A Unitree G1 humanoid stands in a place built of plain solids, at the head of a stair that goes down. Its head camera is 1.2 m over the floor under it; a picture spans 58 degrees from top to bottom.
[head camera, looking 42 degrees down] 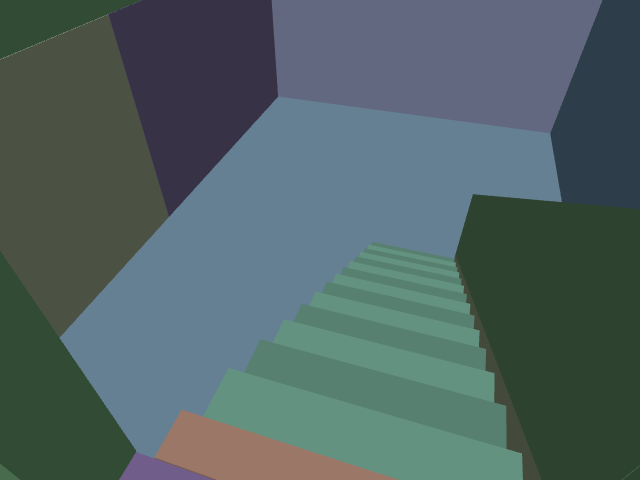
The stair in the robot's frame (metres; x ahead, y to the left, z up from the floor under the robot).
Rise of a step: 0.17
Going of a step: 0.25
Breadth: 0.99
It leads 17 degrees to the right of straight ahead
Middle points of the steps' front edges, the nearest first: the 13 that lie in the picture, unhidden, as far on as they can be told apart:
0.46 -0.07 0.00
0.70 -0.15 -0.17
0.93 -0.22 -0.34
1.17 -0.30 -0.51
1.41 -0.37 -0.68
1.65 -0.44 -0.85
1.89 -0.52 -1.02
2.13 -0.59 -1.19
2.37 -0.67 -1.36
2.60 -0.74 -1.53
2.84 -0.82 -1.70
3.08 -0.89 -1.87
3.32 -0.97 -2.04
